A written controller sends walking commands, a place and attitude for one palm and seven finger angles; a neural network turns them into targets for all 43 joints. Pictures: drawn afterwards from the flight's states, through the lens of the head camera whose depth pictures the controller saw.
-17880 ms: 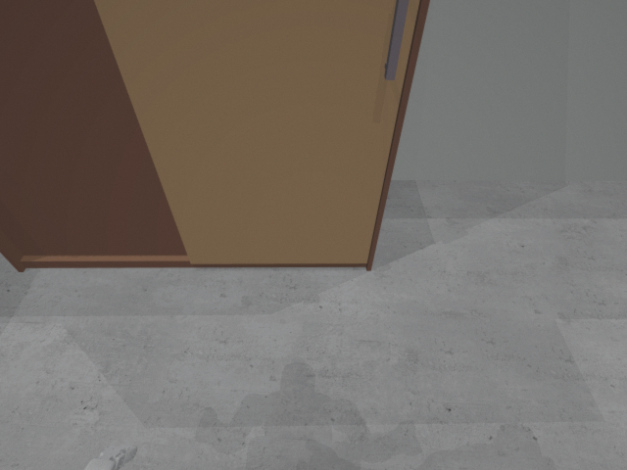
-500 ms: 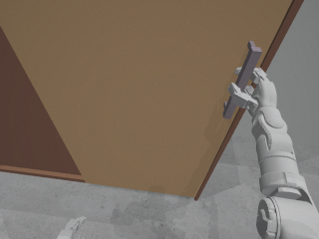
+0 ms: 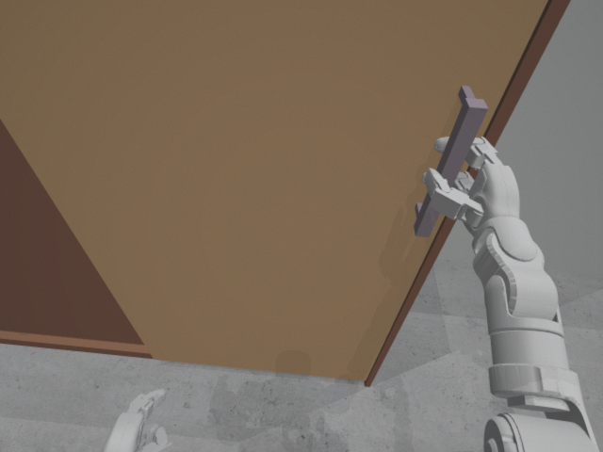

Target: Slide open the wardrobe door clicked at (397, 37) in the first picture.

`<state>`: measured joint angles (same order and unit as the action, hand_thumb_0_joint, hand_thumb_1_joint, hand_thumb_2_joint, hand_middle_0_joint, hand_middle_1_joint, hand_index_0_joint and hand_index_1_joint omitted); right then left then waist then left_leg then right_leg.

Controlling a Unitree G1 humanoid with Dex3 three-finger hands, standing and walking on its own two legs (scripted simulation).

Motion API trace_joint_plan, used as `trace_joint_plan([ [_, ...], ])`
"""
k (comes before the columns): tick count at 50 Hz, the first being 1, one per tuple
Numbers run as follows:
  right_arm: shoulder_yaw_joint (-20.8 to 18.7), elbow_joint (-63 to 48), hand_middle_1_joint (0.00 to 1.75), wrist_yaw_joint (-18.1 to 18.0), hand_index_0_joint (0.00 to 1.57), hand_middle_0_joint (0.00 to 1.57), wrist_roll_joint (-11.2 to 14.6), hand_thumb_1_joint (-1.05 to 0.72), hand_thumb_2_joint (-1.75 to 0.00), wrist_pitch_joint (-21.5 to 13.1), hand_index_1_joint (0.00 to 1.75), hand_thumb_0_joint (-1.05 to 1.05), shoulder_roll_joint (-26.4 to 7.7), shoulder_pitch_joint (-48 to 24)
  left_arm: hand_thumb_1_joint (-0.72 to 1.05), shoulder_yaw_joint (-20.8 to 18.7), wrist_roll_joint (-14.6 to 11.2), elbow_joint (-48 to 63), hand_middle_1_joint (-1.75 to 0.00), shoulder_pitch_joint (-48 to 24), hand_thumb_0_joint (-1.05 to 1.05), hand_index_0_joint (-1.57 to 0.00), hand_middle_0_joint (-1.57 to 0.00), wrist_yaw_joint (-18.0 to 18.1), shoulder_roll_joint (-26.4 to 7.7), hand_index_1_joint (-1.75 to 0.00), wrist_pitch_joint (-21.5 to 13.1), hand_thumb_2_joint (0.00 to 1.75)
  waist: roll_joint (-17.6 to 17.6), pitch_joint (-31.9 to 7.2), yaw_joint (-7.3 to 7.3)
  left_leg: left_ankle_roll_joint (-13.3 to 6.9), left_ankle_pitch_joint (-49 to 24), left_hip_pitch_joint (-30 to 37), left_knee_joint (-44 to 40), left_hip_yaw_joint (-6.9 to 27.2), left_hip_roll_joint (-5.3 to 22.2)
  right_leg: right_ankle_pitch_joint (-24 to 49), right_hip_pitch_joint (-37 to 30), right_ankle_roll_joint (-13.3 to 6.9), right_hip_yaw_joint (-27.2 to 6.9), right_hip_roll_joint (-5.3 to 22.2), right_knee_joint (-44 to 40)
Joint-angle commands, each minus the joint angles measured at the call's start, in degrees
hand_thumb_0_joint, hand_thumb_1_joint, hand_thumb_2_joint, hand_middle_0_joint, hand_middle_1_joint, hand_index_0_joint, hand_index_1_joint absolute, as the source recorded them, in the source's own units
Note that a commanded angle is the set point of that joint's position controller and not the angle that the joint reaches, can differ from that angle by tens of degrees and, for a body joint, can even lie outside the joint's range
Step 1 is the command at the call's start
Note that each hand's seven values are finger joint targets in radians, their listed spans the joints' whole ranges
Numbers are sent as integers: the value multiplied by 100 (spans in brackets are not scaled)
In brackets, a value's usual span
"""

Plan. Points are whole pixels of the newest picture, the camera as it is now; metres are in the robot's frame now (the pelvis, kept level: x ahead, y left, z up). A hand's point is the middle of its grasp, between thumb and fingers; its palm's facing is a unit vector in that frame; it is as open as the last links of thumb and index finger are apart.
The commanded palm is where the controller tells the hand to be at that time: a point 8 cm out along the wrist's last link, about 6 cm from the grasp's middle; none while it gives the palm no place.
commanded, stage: tug the door sideways, standing still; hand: right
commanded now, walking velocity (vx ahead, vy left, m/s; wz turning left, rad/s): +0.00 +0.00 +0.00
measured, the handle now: (441, 168) +0.46 -0.16 +0.17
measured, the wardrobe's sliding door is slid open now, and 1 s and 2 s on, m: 0.00 0.00 0.08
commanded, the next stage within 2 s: step sideways, sliding the door along in 0.78 s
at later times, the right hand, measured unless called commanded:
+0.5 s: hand (428, 190) +0.40 -0.13 +0.17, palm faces +0.11 +0.99 -0.05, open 5.9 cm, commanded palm +0.38 -0.13 +0.17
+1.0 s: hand (431, 192) +0.41 -0.13 +0.17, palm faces +0.08 +0.99 -0.13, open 6.1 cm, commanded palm +0.39 -0.16 +0.17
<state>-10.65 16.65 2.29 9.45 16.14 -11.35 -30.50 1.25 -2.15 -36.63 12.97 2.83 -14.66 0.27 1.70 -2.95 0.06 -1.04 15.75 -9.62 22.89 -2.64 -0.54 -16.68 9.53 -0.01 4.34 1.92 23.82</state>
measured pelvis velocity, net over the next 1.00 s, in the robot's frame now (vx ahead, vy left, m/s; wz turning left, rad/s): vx -0.05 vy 0.00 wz -0.03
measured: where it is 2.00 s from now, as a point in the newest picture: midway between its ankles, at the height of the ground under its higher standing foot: outside the picture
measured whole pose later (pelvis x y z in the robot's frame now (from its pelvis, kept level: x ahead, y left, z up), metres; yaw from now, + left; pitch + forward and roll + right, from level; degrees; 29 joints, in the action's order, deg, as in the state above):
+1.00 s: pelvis -0.05 +0.00 -0.01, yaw -2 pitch +2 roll +0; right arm -3.7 46.2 -3.5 5.9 -2.8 -14.1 -48.3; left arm 1.4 -1.9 -42.6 14.4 3.3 -13.8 -7.3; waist 1.9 0.4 -1.0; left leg -0.5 15.8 -16.7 30.4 -3.7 0.8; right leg -15.8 16.9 -0.7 2.6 0.8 30.6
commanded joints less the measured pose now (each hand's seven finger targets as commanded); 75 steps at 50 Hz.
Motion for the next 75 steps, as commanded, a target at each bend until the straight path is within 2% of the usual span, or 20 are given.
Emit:
trace_joint_plan([
  [1,323,-1082,140,-81,45,45,-54,-90,-90,-275,140,0,-434,-3136,90,-248,54,606,-30,-215,0,-20,-20,126,-618,-30,-240,90,-90,-1874,-200,-32,-3926,417,248,60,-7,3906,-969,-204,-228,-70,392],
  [3,494,-988,140,-132,45,45,-84,-90,-90,-318,140,0,-215,-3352,90,-243,82,531,-30,-176,0,-20,-20,122,-559,-30,-262,90,207,-2182,-206,-51,-3934,331,323,45,6,4286,-1186,-159,-319,-76,480],
  [8,922,-572,140,-272,45,45,-64,-90,-90,-606,140,0,331,-3861,90,-242,125,437,-30,-139,0,-20,-20,94,-533,-30,-350,90,-452,-2160,-337,-29,-3538,191,322,-15,-24,3776,-1073,-156,-435,-77,453],
  [19,1729,389,140,-235,45,45,-130,-90,-90,-1238,140,0,1147,-4986,90,-181,99,210,-30,-11,0,-20,-20,-20,-511,-30,-639,90,35,-2008,-532,-87,-2290,-620,328,-68,-60,3008,-1287,-53,-703,-20,473],
  [44,1610,1011,140,-205,45,45,65,-90,-90,-2233,140,0,966,-6242,90,-202,68,-136,-30,323,0,-20,-20,-144,-656,-30,-1349,90,-57,-2231,-625,-93,-1878,-889,450,-56,-91,2249,-1066,-25,-761,-83,498],
  [45,-404,1009,140,-589,45,45,-568,-90,-90,-2586,140,0,-2495,-5799,90,-378,6,-90,-30,338,0,-20,-20,111,-1015,-30,-1116,90,-316,-1983,-115,120,-1362,-516,350,223,240,2241,-595,-352,-732,317,628],
  [49,1069,882,140,-417,45,45,-446,-90,-90,-2711,140,0,-498,-5126,90,-266,-1,206,-30,-118,0,-20,-20,246,-602,-30,-904,90,-42,-1796,-304,156,-1076,-522,877,18,226,1889,-800,-450,-850,712,498],
  [53,1107,502,140,-473,45,45,-326,-90,-90,-2646,140,0,-467,-5252,90,-256,50,264,-30,-246,0,-20,-20,328,-553,-30,-756,90,1020,-1474,-335,57,1312,-2121,2488,223,-44,1879,-1836,-1221,-2509,1903,-47],
  [55,1003,307,140,-536,45,45,-316,-90,-90,-2570,140,0,-564,-5202,90,-232,53,255,-30,-301,0,-20,-20,307,-502,-30,-678,90,987,-1260,-296,-20,1686,-2460,2655,443,93,2337,-2052,-1326,-2549,2104,38],
  [58,1058,-19,140,-593,45,45,-292,-90,-90,-2554,140,0,-465,-5005,90,-225,3,340,-30,-358,0,-20,-20,272,-527,-30,-607,90,774,-1471,-245,-101,963,-1449,1478,278,55,3389,-1870,-1018,-1660,1845,858],
  [60,1266,-126,140,-563,45,45,-347,-90,-90,-2481,140,0,-251,-4763,90,-238,-77,517,-30,-467,0,-20,-20,275,-559,-30,-561,90,96,-1650,-170,-157,-814,504,205,182,202,2379,-405,-518,-484,1066,1657],
  [61,1349,-305,140,-557,45,45,-413,-90,-90,-2439,140,0,-278,-4764,90,-222,-108,601,-30,-555,0,-20,-20,315,-458,-30,-556,90,-1125,-1748,-204,-439,-1539,1224,-154,1162,948,1144,604,-234,-48,442,2358],
  [62,1229,-295,140,-580,45,45,-456,-90,-90,-2420,140,0,-417,-4694,90,-197,-92,646,-30,-846,0,-20,-20,369,-362,-30,-555,90,-1886,-1492,-65,-922,-2802,1534,-249,2223,1695,-886,1653,-76,-193,-40,3150],
  [63,1369,-168,140,-579,45,45,-526,-90,-90,-2412,140,0,-284,-4733,90,-190,-69,483,-30,-871,0,-20,-20,385,-283,-30,-596,90,-1623,-1365,1,-1145,-2551,1251,-182,2112,2027,-1743,1793,-71,-397,-160,3658],
  [66,1791,-852,140,-540,45,45,-509,-90,-90,-2455,140,0,233,-4957,90,-167,-11,295,-30,-767,0,-20,-20,321,-215,-30,-662,90,-806,-903,-222,-983,-3605,732,637,1271,1585,-1118,1105,-100,-430,233,2332],
  [68,2166,-1262,140,-555,45,45,-484,-90,-90,-2651,140,0,619,-4938,90,-180,39,274,-30,-563,0,-20,-20,315,-214,-30,-645,90,-23,-1582,-545,-267,-3192,-570,2428,127,930,1834,-1326,-233,-537,783,-114],
  [69,2445,-1616,140,-487,45,45,-373,-90,-90,-2725,140,0,925,-4804,90,-312,87,463,-30,-597,0,-20,-20,248,-479,-30,-620,90,1543,-1808,-460,165,92,-2579,3843,-21,137,4893,-2834,-817,-2497,2285,98],
  [70,2499,-1760,140,-442,45,45,-340,-90,-90,-2739,140,0,954,-4822,90,-290,25,468,-30,-618,0,-20,-20,48,-393,-30,-573,90,1474,-2124,-277,55,1602,-2996,4831,753,221,5764,-3312,-1267,-3216,2975,419],
  [72,2237,-1474,140,-415,45,45,-382,-90,-90,-2649,140,0,852,-4608,90,-464,-36,546,-30,-864,0,-20,-20,-94,-489,-30,-380,90,317,-1727,-200,-22,1459,-3232,5017,1090,482,4763,-2909,-1360,-2477,3041,579],
  [75,2162,-2238,140,-383,45,45,-446,-90,-90,-2692,140,0,574,-4793,90,-509,-29,611,-30,-771,0,-20,-20,-117,-482,-30,-411,90,491,-1358,-298,121,1206,-3171,3892,684,553,4626,-2779,-1104,-1576,2517,644],
])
